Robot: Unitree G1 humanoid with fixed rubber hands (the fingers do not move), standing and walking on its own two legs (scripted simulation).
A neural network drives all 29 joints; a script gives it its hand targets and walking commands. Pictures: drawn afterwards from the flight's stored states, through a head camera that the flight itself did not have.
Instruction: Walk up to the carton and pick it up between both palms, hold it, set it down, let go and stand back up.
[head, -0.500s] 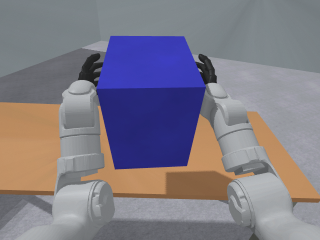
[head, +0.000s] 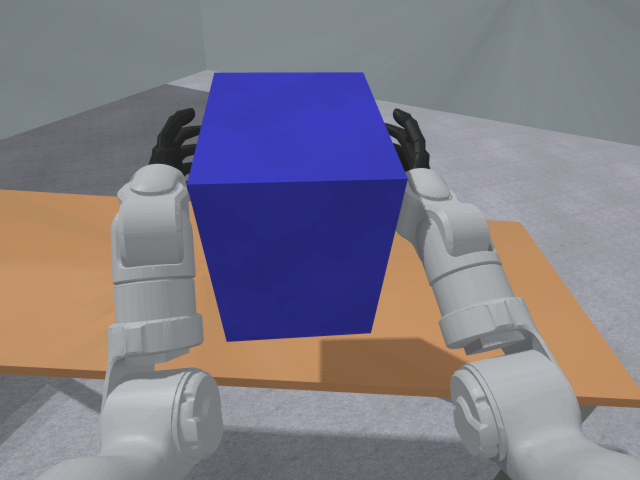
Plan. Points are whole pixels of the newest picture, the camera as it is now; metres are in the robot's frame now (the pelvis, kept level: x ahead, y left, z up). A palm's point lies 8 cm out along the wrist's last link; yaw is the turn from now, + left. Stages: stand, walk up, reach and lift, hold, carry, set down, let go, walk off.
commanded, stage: hold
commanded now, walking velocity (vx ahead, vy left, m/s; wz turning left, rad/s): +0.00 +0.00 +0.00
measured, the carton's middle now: (295, 206) +0.37 +0.02 +0.23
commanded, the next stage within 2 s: set down in 0.10 s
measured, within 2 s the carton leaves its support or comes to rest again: neither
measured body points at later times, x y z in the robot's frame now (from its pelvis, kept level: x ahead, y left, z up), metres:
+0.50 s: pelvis +0.01 +0.00 +0.00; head -0.06 +0.03 +0.44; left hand +0.39 +0.17 +0.29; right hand +0.39 -0.10 +0.27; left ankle +0.02 +0.13 -0.75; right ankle +0.01 -0.10 -0.75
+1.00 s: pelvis +0.01 +0.02 +0.00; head -0.03 +0.05 +0.45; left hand +0.41 +0.15 +0.23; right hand +0.40 -0.11 +0.22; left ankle +0.02 +0.13 -0.75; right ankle +0.01 -0.10 -0.75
